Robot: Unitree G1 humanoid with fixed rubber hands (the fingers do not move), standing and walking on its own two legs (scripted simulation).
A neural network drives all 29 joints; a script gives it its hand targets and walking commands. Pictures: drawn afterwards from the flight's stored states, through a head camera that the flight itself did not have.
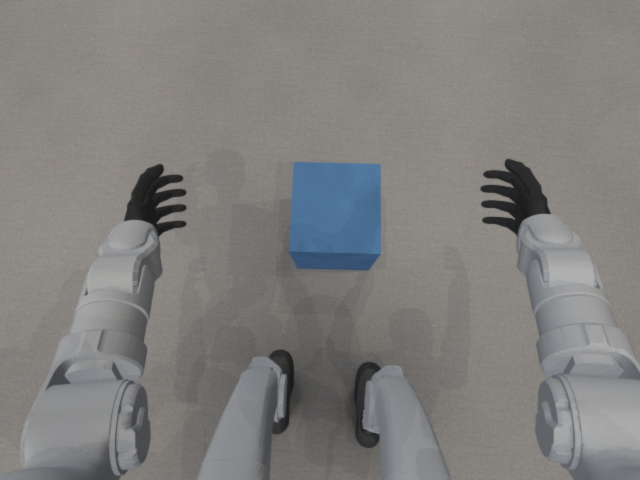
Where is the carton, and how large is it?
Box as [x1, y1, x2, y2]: [289, 162, 380, 269]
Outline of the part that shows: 294,162 289,251 296,266 302,268 368,269 380,254 380,164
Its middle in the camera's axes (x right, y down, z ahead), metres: +0.03 -0.06 +0.99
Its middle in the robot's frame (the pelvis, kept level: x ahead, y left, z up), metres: +0.55 +0.00 -0.57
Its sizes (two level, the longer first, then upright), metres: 0.210 0.200 0.250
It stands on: the floor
